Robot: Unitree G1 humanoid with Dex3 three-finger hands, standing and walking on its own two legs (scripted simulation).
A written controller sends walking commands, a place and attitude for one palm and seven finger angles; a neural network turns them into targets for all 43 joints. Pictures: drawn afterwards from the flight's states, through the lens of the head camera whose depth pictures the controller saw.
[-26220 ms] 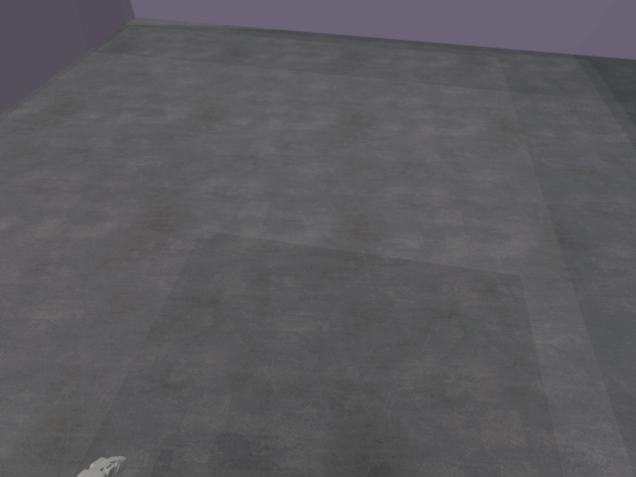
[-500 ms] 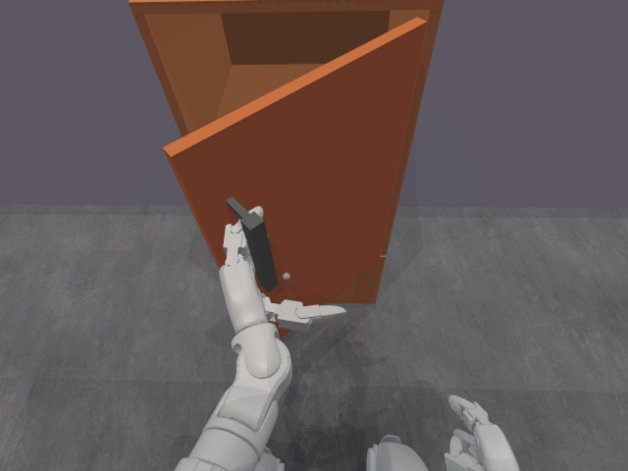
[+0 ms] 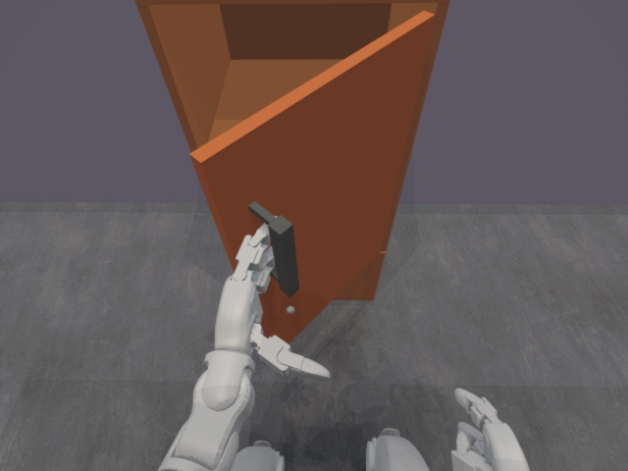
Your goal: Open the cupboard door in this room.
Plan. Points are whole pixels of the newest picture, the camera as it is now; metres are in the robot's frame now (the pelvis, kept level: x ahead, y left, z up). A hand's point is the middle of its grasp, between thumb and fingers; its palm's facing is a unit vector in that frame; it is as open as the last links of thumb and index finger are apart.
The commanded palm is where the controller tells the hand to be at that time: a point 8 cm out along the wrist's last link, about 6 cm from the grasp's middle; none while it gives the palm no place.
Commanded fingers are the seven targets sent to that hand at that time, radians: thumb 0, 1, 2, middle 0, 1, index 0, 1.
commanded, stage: slide the hand sideways off the handle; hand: left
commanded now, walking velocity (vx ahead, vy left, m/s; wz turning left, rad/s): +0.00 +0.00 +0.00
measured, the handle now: (275, 251) +0.38 +0.07 +0.05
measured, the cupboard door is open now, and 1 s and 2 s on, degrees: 47 47 47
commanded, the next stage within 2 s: draw the hand back to the body in 0.72 s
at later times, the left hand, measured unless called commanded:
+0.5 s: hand (240, 345) +0.26 +0.10 +0.05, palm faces -0.02 -1.00 -0.02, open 16.1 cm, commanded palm +0.23 +0.16 +0.05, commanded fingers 0.00 -0.50 0.30 -0.15 -0.30 -0.15 -0.30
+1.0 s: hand (199, 362) +0.23 +0.13 +0.07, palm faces -0.03 -1.00 -0.05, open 16.3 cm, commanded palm +0.20 +0.20 +0.08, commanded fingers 0.00 -0.50 0.30 -0.15 -0.30 -0.15 -0.30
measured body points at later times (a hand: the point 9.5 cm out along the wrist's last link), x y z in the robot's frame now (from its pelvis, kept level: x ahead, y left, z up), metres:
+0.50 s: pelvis +0.02 -0.01 +0.00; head +0.09 -0.02 +0.44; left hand +0.25 +0.15 +0.05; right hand +0.21 -0.23 -0.09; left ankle +0.00 +0.13 -0.66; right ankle +0.06 -0.12 -0.66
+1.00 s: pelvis +0.01 +0.00 -0.01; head +0.07 -0.01 +0.44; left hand +0.22 +0.19 +0.08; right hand +0.20 -0.22 -0.08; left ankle +0.00 +0.13 -0.66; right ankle +0.06 -0.12 -0.66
